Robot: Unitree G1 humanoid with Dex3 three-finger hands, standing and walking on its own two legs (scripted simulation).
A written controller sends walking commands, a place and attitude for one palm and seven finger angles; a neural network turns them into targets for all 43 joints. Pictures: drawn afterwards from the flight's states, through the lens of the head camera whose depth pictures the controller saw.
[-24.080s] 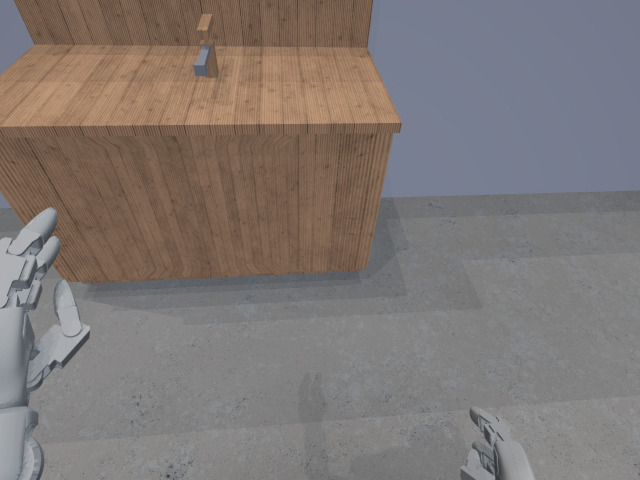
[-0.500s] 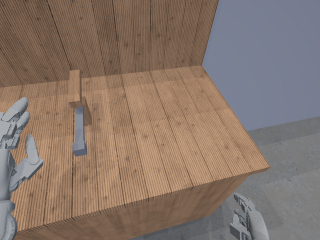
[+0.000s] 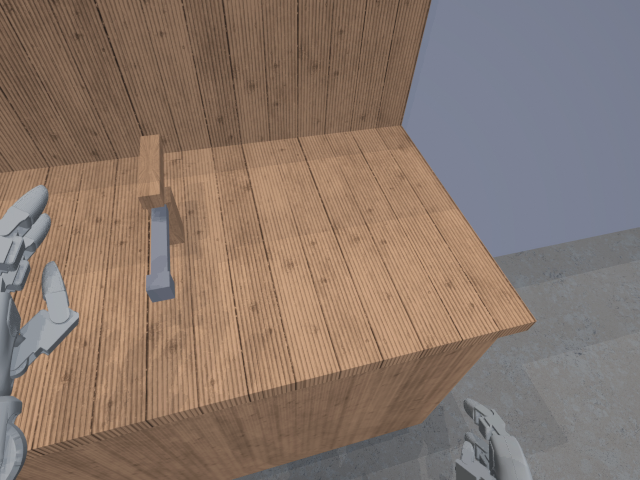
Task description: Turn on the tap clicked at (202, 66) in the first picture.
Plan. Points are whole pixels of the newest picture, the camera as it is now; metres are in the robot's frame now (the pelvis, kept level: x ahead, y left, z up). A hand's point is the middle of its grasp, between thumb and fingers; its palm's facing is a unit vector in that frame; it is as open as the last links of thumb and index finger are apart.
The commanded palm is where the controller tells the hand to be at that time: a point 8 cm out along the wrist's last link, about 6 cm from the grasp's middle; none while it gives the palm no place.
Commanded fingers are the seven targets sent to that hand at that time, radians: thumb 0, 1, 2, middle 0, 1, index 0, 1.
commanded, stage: shuffle to correct the standing spot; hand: left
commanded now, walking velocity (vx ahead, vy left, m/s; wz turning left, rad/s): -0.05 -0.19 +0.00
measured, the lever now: (160, 286) +0.32 +0.24 +0.04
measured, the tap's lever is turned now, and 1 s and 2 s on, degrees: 0 0 0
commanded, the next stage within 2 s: come to a stop and stand still in 1.64 s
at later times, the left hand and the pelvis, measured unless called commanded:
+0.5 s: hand (162, 314) +0.23 +0.17 +0.16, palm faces +0.31 -0.85 -0.42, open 7.4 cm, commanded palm +0.17 +0.21 +0.17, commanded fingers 0.00 0.90 0.90 -0.20 -0.30 -0.20 -0.30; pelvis +0.01 -0.06 -0.01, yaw -1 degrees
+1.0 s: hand (136, 341) +0.20 +0.19 +0.16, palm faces +0.28 -0.84 -0.46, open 7.4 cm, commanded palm +0.15 +0.23 +0.17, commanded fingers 0.00 0.90 0.90 -0.20 -0.30 -0.20 -0.30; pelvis -0.02 -0.05 -0.01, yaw -1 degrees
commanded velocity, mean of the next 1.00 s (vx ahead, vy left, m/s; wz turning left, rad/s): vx -0.15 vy -0.18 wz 0.00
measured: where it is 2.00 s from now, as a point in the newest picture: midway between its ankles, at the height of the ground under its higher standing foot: outside the picture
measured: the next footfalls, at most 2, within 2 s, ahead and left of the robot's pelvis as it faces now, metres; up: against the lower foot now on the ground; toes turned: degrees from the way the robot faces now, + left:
none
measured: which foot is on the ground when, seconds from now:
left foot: down 0.00-1.00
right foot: down 0.00-1.00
